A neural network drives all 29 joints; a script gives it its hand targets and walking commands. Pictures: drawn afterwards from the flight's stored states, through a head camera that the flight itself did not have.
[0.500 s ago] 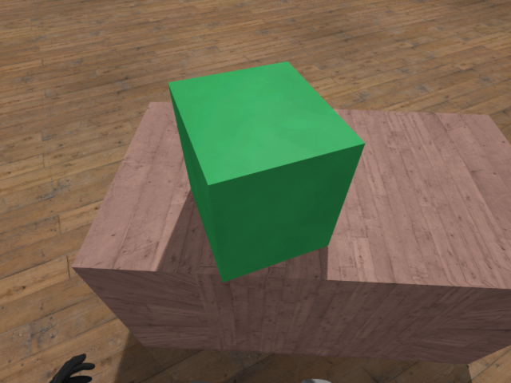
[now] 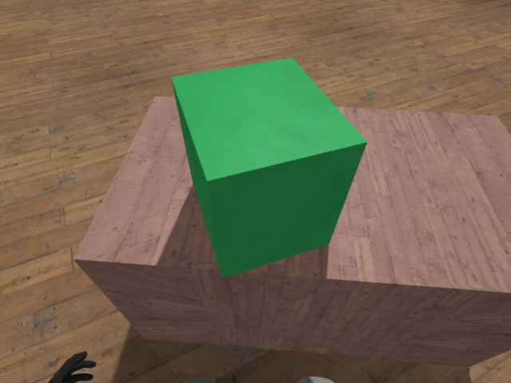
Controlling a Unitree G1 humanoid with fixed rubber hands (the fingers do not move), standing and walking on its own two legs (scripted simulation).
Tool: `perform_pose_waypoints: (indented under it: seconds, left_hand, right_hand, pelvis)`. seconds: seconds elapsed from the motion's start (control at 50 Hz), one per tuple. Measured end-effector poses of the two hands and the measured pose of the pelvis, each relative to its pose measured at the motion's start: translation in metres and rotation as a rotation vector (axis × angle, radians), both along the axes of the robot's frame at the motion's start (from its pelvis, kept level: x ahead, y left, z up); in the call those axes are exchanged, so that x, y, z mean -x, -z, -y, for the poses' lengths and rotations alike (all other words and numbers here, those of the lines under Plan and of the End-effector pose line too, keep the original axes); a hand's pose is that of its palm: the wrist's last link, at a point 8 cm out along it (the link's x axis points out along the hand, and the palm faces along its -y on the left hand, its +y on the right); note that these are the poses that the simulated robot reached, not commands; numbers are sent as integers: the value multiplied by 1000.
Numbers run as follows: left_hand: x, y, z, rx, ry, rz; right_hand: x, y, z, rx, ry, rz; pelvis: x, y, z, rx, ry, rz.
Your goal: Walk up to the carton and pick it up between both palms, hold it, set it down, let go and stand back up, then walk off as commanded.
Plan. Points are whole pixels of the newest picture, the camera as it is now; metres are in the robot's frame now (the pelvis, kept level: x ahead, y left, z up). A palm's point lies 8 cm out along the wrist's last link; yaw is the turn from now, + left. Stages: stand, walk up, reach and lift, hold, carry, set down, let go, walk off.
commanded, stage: walk up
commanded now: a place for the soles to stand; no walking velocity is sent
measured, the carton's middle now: (257, 168) +0.51 +0.01 +0.01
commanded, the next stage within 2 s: reach and lift in 0.06 s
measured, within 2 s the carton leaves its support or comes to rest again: neither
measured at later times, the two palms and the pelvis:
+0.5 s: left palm (88, 339) +0.20 +0.27 -0.05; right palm out of the picture +0.14 -0.32 -0.07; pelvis +0.01 -0.01 +0.01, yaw -1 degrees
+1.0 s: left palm (92, 373) +0.15 +0.25 -0.04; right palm (473, 375) +0.15 -0.30 -0.04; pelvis -0.01 -0.01 +0.02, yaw +0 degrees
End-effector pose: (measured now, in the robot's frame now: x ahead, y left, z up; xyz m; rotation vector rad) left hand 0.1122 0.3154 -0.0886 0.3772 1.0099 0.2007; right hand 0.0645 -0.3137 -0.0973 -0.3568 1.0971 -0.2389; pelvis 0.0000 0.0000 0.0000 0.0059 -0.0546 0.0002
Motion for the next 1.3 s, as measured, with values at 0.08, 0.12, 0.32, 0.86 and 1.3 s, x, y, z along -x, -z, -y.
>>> perform_pose_waypoints:
  seconds: [0.08,0.12,0.32,0.86,1.3]
  left_hand:
    - [0,0,0,0,-2,-2]
    - [1,2,0,0,-16,-33]
    - [-50,-10,17,-29,-18,-90]
    - [-27,-45,54,33,-55,222]
    - [-55,-63,103,72,-47,431]
  right_hand:
    - [0,0,0,0,-3,-3]
    - [-2,1,0,-4,-6,12]
    - [-50,-2,5,-48,-49,167]
    - [-74,-46,-10,-154,-171,364]
    - [-110,-68,-11,-291,-150,518]
  pelvis:
    - [0,0,0,0,-1,0]
    - [0,0,0,0,-1,-1]
    - [6,3,6,-5,10,-17]
    - [12,-16,9,-1,2,78]
    - [3,-17,18,-8,10,56]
